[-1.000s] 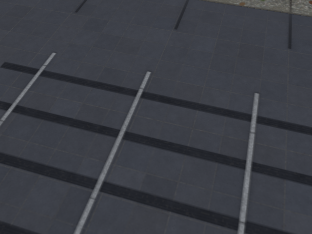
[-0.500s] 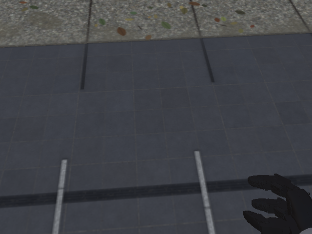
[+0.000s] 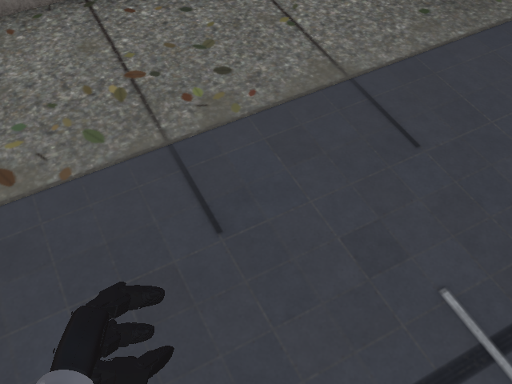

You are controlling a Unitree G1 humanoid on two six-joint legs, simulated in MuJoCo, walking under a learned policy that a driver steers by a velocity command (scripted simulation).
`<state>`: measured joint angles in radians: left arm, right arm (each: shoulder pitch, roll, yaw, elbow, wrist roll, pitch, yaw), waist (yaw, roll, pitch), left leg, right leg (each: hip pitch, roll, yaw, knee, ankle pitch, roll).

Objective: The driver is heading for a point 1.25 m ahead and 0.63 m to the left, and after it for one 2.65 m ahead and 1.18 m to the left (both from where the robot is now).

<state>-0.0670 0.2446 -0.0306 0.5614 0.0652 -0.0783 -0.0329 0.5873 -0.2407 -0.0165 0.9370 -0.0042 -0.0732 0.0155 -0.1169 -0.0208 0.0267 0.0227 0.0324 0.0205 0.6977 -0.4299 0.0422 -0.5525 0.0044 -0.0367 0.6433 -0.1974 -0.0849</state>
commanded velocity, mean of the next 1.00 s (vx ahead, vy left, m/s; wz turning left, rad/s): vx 1.00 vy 0.00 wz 0.85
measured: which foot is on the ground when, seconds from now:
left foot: up 0.00-0.40, down 0.42-0.82, up 0.84-1.00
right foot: down 0.00-0.42, up 0.44-0.82, down 0.84-1.00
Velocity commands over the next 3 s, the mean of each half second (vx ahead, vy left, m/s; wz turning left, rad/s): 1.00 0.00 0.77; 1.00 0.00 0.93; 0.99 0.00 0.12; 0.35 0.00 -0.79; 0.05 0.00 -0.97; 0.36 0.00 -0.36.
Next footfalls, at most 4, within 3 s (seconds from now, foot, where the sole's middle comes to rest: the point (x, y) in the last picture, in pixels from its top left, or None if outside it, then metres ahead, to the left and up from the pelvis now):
0.42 left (188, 343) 0.56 0.14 -0.75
0.84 right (163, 205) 1.00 0.20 -0.75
1.28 left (16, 202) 1.07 0.65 -0.75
1.70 right None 1.41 0.91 -0.75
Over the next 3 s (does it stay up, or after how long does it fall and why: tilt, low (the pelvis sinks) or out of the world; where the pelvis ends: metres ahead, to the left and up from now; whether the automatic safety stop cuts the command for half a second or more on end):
stays up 1.43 0.94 0.03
